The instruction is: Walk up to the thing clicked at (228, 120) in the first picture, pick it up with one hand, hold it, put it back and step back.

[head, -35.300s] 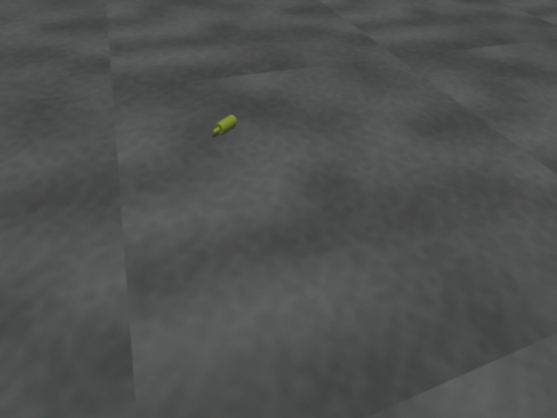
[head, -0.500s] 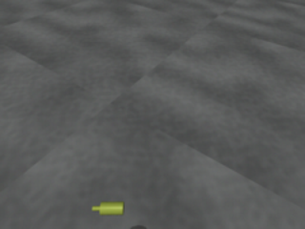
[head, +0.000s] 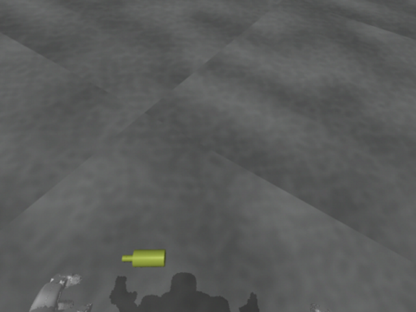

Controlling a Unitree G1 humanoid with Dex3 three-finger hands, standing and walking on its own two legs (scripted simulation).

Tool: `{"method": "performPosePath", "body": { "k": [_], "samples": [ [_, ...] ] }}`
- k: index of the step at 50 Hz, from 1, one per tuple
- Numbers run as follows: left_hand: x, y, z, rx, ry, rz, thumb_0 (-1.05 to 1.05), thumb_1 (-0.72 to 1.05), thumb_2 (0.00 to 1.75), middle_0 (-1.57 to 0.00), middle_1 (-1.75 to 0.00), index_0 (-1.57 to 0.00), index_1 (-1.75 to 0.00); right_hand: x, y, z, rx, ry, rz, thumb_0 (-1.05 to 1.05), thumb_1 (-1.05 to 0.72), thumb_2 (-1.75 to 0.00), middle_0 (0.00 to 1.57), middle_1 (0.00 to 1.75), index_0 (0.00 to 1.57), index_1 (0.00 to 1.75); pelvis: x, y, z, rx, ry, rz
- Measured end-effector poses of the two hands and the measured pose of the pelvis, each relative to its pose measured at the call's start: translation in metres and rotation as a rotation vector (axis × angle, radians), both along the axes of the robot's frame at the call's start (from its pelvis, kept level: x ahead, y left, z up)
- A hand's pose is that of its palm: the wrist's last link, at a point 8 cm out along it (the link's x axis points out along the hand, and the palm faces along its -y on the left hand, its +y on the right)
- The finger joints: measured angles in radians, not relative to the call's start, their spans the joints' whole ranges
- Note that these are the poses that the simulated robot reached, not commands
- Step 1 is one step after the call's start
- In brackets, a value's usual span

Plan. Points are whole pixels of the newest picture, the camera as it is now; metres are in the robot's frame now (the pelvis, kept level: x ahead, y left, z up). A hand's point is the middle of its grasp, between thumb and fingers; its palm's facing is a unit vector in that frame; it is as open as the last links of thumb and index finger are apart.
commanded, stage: rise first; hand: left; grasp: from above
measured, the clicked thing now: (143, 258) +0.42 +0.23 -0.72
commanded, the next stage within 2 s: none
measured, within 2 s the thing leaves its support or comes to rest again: neither
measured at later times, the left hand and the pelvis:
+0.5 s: hand out of the picture +0.13 +0.27 -0.23, palm faces -0.25 -0.83 -0.50, open 14.2 cm; pelvis -0.01 +0.02 -0.09, yaw +1 degrees
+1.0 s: hand (108, 282) +0.27 +0.28 -0.44, palm faces -0.45 -0.35 -0.82, open 13.9 cm; pelvis -0.08 +0.00 -0.29, yaw +1 degrees
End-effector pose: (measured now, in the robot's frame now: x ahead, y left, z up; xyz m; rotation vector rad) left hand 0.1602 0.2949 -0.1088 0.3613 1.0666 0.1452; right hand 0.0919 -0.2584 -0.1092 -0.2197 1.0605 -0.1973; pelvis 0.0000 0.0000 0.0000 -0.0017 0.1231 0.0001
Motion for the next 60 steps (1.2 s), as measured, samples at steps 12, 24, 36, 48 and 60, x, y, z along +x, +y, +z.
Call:
{"method": "performPosePath", "body": {
  "k": [12,24,36,48,60],
  "samples": [
    [-0.024,0.005,-0.042,0.064,0.069,-0.053,0.0,-0.38,0.96,-0.09,-1.03,-0.09,-1.02,0.036,0.013,-0.02,-0.016,-0.145,0.068,0.01,-0.91,-0.9,0.2,0.3,0.2,0.3,-0.002,0.011,-0.039,-0.015,0.11,0.007],
    [-0.029,0.007,-0.075,0.157,0.062,-0.17,0.0,-0.55,0.97,-0.1,-1.08,-0.09,-1.07,0.074,0.031,-0.051,-0.024,-0.248,0.134,0.01,-0.94,-0.91,0.2,0.3,0.2,0.3,-0.006,0.016,-0.081,-0.033,0.211,0.02],
    [0.037,0.006,-0.182,0.364,-0.063,-0.488,0.0,-0.51,0.94,-0.1,-1.07,-0.1,-1.05,0.076,0.018,-0.163,-0.034,-0.239,0.199,0.01,-0.9,-0.9,0.2,0.3,0.2,0.3,-0.031,0.013,-0.187,-0.03,0.401,0.028],
    [0.11,0.004,-0.261,0.595,-0.153,-0.68,0.0,-0.51,0.97,-0.11,-1.07,-0.11,-1.05,-0.004,-0.001,-0.297,-0.005,-0.004,0.142,0.01,-0.92,-0.9,0.2,0.3,0.2,0.3,-0.073,0.004,-0.283,-0.028,0.468,0.032],
    [0.147,-0.008,-0.321,0.633,-0.202,-0.91,0.0,-0.48,1.0,-0.09,-1.05,-0.09,-1.03,-0.101,-0.013,-0.339,-0.052,0.201,0.051,0.01,-0.88,-0.9,0.2,0.3,0.2,0.3,-0.094,0.008,-0.337,-0.058,0.46,0.02]
  ]
}}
